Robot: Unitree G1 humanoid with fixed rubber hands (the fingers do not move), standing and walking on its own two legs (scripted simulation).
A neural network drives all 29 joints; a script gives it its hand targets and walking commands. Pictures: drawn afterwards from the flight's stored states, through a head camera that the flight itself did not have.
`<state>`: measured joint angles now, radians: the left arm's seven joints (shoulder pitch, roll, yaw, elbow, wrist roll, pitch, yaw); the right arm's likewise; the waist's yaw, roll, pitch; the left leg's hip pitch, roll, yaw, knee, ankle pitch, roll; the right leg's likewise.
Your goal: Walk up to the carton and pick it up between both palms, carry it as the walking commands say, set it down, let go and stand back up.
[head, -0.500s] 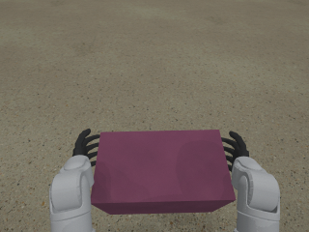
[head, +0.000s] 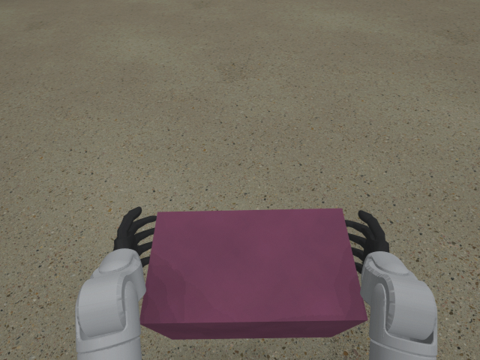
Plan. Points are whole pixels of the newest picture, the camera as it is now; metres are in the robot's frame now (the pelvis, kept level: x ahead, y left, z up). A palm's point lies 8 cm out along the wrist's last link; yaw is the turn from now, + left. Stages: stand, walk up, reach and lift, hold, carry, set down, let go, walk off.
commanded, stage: carry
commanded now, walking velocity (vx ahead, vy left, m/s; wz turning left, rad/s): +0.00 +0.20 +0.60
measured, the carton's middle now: (250, 279) +0.27 +0.00 +0.01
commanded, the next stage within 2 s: none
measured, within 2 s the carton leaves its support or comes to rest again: neither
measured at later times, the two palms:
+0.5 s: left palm out of the picture +0.14 +0.44 +0.07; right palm (186, 282) +0.24 +0.09 +0.06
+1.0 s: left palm out of the picture -0.07 +0.65 +0.05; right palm out of the picture +0.14 +0.36 +0.06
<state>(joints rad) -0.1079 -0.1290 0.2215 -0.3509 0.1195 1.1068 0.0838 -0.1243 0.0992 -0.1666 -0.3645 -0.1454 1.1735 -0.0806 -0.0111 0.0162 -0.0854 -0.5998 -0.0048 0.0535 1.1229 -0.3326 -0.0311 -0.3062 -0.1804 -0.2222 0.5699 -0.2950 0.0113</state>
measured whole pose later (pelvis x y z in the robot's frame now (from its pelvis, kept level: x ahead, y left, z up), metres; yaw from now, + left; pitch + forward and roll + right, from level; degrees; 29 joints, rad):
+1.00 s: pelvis -0.18 +0.34 -0.02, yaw +35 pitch +3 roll +2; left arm -0.14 -0.09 0.23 -0.35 0.15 1.15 0.06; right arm -0.18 0.14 -0.18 -0.30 -0.15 1.17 -0.09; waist -0.01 -0.04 -0.04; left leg -0.44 0.03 0.08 0.67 -0.27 0.00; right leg -0.46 -0.33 -0.13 0.96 -0.61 0.15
